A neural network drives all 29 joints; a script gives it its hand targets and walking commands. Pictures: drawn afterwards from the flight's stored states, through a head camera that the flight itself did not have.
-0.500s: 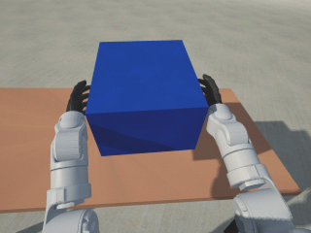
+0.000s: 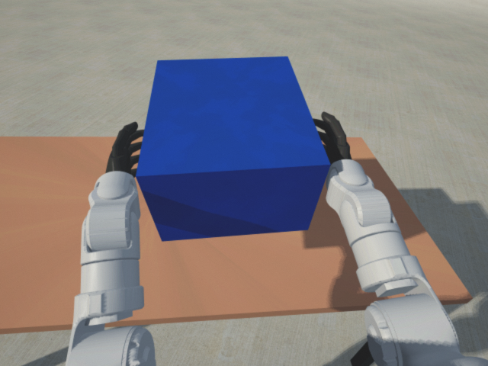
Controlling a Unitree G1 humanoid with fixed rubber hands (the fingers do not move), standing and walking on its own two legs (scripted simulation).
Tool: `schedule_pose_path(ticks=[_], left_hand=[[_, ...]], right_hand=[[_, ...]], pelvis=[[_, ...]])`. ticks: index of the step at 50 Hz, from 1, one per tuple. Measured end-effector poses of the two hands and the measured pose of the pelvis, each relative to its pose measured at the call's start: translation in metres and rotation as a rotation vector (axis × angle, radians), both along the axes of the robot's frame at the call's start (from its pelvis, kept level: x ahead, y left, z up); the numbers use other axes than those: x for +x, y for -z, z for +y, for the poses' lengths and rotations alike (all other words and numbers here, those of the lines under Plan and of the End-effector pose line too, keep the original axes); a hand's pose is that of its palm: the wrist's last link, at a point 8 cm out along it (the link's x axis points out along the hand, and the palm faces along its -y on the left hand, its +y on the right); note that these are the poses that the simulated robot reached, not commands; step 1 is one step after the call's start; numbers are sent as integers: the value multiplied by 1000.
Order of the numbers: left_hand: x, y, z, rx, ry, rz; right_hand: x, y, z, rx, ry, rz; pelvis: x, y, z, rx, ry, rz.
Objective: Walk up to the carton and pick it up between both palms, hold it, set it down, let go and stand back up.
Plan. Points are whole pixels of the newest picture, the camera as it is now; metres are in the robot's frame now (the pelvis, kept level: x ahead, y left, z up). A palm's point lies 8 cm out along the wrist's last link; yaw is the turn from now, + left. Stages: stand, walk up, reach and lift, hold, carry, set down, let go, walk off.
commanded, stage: hold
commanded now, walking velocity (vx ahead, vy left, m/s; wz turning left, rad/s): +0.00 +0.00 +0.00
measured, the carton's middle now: (229, 141) +0.44 +0.01 +0.18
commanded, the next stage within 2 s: none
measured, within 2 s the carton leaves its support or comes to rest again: neither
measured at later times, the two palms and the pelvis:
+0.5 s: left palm (118, 181) +0.35 +0.18 +0.17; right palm (329, 165) +0.37 -0.15 +0.18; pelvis +0.00 -0.01 +0.00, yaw +1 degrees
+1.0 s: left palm (118, 180) +0.35 +0.18 +0.17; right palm (331, 162) +0.37 -0.15 +0.19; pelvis +0.00 +0.00 +0.00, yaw +1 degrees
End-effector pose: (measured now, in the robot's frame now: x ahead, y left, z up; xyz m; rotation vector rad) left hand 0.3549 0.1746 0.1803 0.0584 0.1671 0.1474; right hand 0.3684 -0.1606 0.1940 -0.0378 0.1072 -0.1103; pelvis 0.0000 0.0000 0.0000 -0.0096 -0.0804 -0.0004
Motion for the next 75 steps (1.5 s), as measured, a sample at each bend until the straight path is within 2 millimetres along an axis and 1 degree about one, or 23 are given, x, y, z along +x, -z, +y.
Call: schedule_pose_path(ticks=[4,10,13,19,26,30,39,47,53,58,66,71,75], left_hand=[[1,0,0,-14,-5,17],[0,11,2,-18,-16,51],[-3,14,4,-12,-18,39],[-7,11,6,-7,-21,8],[-4,12,8,-10,-12,47],[-6,10,8,-4,-8,25],[-4,2,5,0,-10,18],[-2,10,6,-21,-15,50],[-7,7,5,-5,-17,9],[-2,8,3,-8,-13,48],[-2,11,3,4,-12,44],[-3,12,5,2,-11,40],[-7,8,7,-4,-13,7]], right_hand=[[2,-2,0,-8,-2,17],[5,8,3,-17,-16,51],[4,9,5,-21,-24,36],[1,3,7,-7,-24,4],[1,11,8,-14,-14,43],[-2,8,8,2,-10,19],[-1,4,5,3,-9,13],[3,8,6,-15,-15,45],[0,0,6,-3,-19,1],[3,8,4,-2,-11,42],[2,14,3,1,-12,36],[2,14,6,-9,-14,33],[-2,8,7,-5,-15,0]], pelvis=[[2,0,-2,3,6,-12],[5,0,-6,3,-2,-14],[5,0,-7,0,-10,-14],[4,0,-8,-1,-18,-17],[1,0,-5,2,-13,-12],[0,0,-2,-1,-13,-9],[-1,0,0,2,2,-10],[0,0,-3,2,-2,-7],[1,0,-5,-1,-13,-12],[1,0,-5,4,-8,-13],[1,0,-4,2,-7,-14],[2,0,-3,1,-7,-15],[2,0,-3,0,-9,-16]])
